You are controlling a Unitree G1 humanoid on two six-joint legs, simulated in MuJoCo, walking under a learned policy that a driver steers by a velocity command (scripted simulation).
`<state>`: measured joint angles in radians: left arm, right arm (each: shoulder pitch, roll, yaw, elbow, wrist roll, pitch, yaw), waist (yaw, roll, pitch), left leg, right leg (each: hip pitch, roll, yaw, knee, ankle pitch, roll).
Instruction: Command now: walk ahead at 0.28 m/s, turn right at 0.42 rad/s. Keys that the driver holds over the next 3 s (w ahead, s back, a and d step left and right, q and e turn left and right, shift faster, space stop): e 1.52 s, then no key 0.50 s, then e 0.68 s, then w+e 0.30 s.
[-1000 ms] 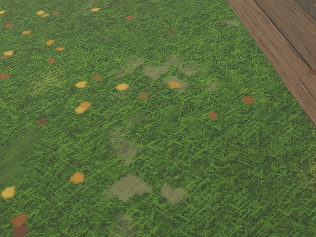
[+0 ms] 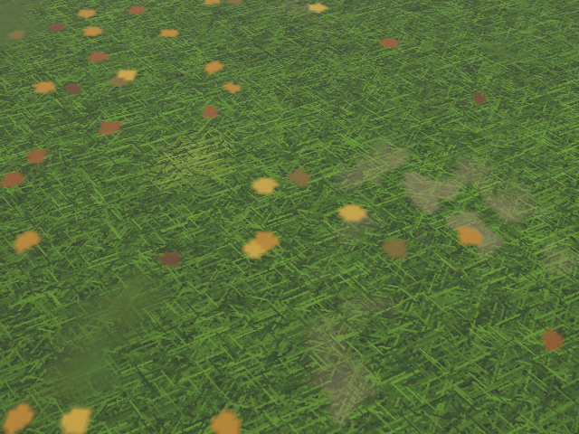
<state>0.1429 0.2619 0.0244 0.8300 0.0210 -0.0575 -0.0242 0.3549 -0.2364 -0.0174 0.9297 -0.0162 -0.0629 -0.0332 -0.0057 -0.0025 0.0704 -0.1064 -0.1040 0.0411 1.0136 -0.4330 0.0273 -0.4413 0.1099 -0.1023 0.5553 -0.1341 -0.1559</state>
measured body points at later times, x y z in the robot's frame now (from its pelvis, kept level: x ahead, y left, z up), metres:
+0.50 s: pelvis +0.15 +0.04 +0.02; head +0.18 +0.04 +0.47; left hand +0.29 +0.31 -0.11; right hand +0.23 -0.26 -0.08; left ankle +0.22 +0.14 -0.72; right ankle +0.10 -0.04 -0.72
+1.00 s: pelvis +0.14 +0.05 +0.02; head +0.16 +0.02 +0.46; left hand +0.42 +0.18 -0.09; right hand +0.06 -0.23 -0.10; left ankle +0.22 +0.14 -0.72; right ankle +0.08 -0.02 -0.71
